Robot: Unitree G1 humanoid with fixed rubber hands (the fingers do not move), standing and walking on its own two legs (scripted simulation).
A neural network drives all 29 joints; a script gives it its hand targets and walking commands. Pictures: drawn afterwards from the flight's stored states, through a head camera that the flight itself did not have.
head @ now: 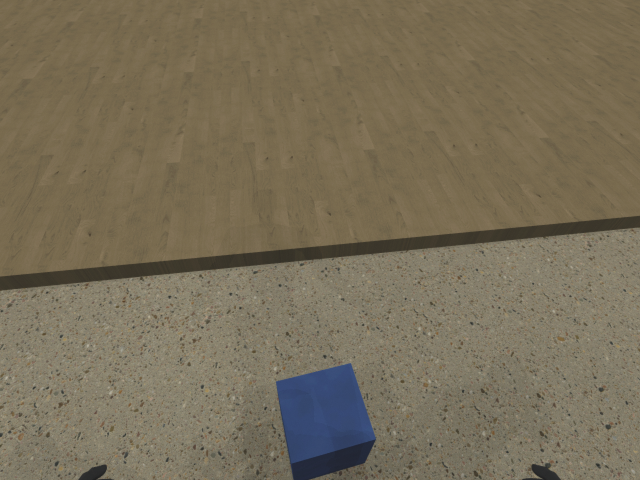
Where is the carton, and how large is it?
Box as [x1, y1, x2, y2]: [276, 363, 375, 479]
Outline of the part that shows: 350,363 276,381 280,410 293,479 309,479 364,462 375,440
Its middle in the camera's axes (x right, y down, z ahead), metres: +0.01 +0.50 +1.07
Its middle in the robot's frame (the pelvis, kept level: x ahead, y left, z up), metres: +0.38 -0.02 -0.66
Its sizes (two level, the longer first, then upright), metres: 0.210 0.200 0.250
